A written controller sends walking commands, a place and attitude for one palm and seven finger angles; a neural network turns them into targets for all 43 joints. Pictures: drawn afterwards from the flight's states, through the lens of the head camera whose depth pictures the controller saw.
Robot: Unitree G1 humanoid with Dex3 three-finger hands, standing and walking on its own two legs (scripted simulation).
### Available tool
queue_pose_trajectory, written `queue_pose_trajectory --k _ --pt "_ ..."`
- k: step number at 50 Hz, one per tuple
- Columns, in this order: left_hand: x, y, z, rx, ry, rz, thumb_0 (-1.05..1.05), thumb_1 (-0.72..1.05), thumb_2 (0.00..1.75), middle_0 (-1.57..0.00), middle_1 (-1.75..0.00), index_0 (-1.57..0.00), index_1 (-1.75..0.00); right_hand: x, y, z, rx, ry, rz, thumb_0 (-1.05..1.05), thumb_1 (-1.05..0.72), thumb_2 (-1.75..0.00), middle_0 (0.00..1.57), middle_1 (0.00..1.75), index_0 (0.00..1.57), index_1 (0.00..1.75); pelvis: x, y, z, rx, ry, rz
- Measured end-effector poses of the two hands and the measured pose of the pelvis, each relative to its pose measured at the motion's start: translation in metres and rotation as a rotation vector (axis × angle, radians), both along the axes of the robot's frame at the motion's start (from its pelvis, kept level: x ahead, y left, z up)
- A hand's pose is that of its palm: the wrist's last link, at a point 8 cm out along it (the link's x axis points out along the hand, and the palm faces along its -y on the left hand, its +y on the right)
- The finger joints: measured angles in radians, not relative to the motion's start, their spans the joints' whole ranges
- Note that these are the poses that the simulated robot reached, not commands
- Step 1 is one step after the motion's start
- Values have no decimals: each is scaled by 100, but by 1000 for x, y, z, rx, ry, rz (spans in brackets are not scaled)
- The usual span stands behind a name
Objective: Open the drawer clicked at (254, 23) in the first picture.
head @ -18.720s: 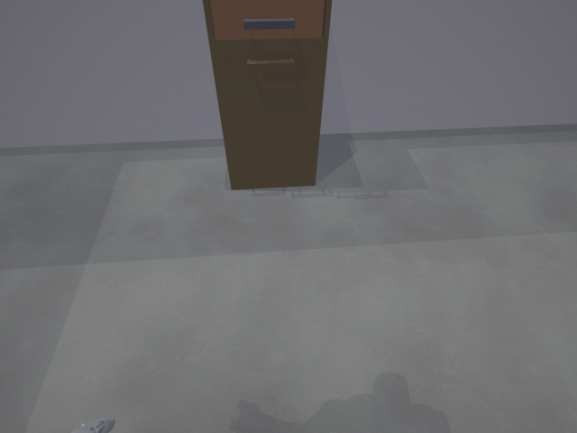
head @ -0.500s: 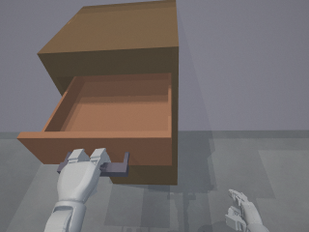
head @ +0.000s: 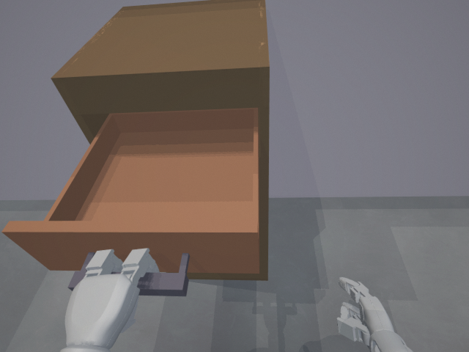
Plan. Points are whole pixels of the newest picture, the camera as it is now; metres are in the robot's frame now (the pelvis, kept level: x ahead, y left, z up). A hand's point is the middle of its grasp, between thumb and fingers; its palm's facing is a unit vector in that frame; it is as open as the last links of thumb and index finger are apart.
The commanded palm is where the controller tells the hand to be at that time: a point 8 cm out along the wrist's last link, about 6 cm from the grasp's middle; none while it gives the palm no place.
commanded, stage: pull the drawer open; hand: left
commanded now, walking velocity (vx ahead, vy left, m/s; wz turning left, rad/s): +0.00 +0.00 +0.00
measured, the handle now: (133, 270) +0.22 +0.19 +0.07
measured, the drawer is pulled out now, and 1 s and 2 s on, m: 0.30 0.30 0.28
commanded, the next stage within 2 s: open the thumb to release the handle in 0.08 s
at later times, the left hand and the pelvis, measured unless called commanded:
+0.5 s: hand (113, 307) +0.17 +0.21 +0.05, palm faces +0.05 -0.15 -0.99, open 8.4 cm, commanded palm +0.14 +0.21 +0.11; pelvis +0.00 +0.00 +0.00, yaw +1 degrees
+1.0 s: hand (115, 302) +0.18 +0.21 +0.05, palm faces +0.09 -0.16 -0.98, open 13.5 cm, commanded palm +0.16 +0.20 +0.10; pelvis -0.01 +0.01 +0.00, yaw +2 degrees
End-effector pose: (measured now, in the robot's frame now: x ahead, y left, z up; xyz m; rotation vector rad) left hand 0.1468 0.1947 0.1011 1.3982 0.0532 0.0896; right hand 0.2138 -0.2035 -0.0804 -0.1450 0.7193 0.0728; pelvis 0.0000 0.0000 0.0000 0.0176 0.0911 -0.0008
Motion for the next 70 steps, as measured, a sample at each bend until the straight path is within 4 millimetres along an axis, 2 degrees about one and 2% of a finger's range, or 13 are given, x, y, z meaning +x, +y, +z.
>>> queue_pose_trajectory --k 11,18,24,34,40,48,59,70 --pt "1 1 -1 19 -3 -14 5 66 74 -27 -135 -40 -133 -7 -8 -4 4 -3 -21 1 -90 -89 20 30 20 30 3 0 -5 2 25 -14" --pt "5 23 0 35 -24 78 1 59 75 -35 -133 -40 -133 -15 -11 -17 -25 61 -42 1 -90 -89 19 30 20 30 0 0 -5 -1 17 9" --pt "1 19 2 14 -10 69 0 35 66 -36 -129 -38 -130 -16 -7 -15 -35 63 -29 2 -90 -89 19 30 20 30 -2 1 -2 -2 6 16" --pt "4 21 0 10 -18 61 0 -23 42 -33 -123 -35 -124 -10 7 -7 -34 30 -6 1 -90 -89 19 30 20 30 -8 3 0 -10 -6 28" --pt "3 21 -1 2 -20 64 0 -41 34 -32 -121 -35 -123 -7 14 -3 -25 20 7 1 -90 -89 20 30 20 30 -9 6 0 -12 -12 29" --pt "5 20 -2 2 -40 76 0 -48 31 -31 -120 -35 -125 -9 21 -4 -30 31 26 1 -90 -89 20 30 20 30 -13 8 0 -16 -16 37" --pt "18 20 0 5 -27 75 0 -49 30 -32 -120 -35 -127 -17 26 -4 -22 44 16 1 -90 -89 20 30 20 30 -18 9 3 -15 -34 39" --pt "18 8 33 0 -74 -4 0 -49 30 -34 -121 -35 -123 -15 23 5 -1 20 -3 2 -90 -89 19 30 20 30 -16 11 10 -15 -62 24"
